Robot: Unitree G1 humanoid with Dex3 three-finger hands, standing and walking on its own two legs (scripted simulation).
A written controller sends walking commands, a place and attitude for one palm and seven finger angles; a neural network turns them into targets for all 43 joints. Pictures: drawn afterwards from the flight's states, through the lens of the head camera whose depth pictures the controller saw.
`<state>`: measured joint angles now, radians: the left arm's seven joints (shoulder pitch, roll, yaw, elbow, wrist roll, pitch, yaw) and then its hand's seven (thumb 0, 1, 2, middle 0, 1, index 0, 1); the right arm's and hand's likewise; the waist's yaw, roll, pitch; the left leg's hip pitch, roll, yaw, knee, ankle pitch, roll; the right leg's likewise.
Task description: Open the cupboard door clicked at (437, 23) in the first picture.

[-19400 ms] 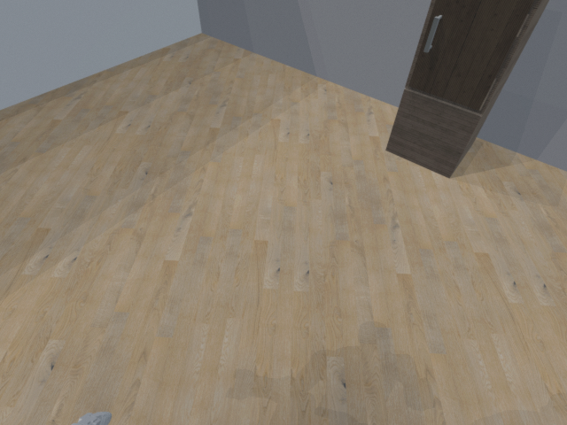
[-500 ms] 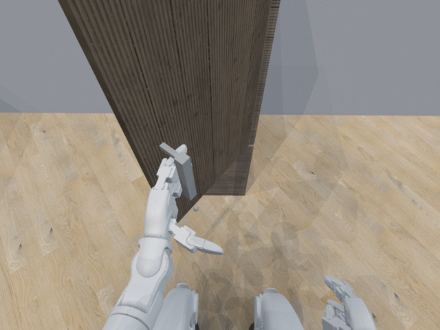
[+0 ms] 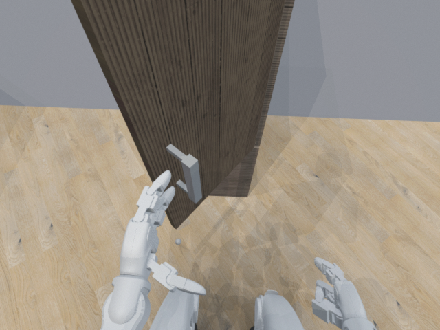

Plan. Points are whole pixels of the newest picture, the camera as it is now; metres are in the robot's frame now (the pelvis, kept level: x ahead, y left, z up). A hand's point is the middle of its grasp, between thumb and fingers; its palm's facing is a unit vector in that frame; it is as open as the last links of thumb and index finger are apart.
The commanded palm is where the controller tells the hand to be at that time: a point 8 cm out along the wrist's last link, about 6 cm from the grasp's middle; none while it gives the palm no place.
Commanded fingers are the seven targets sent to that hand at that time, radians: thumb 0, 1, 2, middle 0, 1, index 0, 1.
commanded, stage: slide the hand sideways off the handle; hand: left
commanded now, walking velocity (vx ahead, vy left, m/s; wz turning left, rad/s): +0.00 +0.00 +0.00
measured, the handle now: (185, 175) +0.38 +0.09 +0.04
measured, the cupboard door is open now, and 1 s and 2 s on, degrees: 52 52 52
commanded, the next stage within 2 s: draw the hand back to the body in 0.38 s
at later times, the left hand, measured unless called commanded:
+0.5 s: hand (148, 267) +0.22 +0.13 +0.03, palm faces -0.02 -1.00 +0.00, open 16.3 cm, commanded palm +0.20 +0.19 +0.04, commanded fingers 0.00 -0.50 0.30 -0.15 -0.30 -0.15 -0.30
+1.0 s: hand (86, 259) +0.21 +0.18 +0.13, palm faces +0.01 -1.00 -0.05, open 16.2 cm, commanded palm +0.18 +0.24 +0.15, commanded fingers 0.00 -0.25 0.41 -0.16 -0.30 -0.16 -0.30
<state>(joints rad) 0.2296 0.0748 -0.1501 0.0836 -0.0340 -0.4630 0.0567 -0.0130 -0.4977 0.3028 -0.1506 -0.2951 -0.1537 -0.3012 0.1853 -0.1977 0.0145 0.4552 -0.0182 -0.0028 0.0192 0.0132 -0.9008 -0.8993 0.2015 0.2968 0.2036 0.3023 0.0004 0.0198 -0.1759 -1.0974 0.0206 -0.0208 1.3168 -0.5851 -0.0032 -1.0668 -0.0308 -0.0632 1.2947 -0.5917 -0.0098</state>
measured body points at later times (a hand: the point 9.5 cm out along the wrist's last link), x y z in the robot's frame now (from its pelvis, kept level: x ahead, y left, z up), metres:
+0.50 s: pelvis +0.00 -0.01 -0.02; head +0.09 +0.00 +0.42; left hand +0.21 +0.18 +0.03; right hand +0.20 -0.23 -0.10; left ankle +0.02 +0.12 -0.62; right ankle +0.01 -0.12 -0.62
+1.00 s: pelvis +0.02 +0.00 +0.05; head +0.05 +0.01 +0.50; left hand +0.20 +0.23 +0.14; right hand +0.19 -0.23 -0.02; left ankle +0.02 +0.12 -0.62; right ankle +0.01 -0.12 -0.62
